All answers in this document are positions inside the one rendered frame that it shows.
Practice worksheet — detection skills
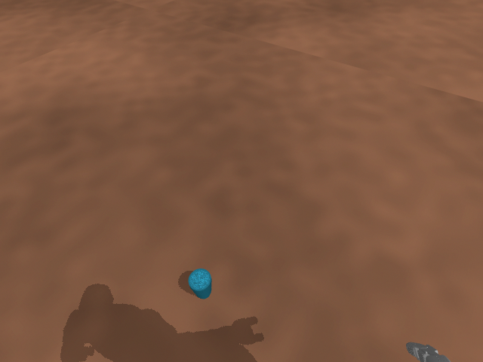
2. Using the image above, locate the cup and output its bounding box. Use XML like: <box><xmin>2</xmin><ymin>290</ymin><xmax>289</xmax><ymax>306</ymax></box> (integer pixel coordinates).
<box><xmin>189</xmin><ymin>268</ymin><xmax>212</xmax><ymax>299</ymax></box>

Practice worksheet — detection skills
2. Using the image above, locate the right robot hand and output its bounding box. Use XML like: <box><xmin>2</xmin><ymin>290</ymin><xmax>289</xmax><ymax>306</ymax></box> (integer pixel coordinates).
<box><xmin>406</xmin><ymin>342</ymin><xmax>450</xmax><ymax>362</ymax></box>

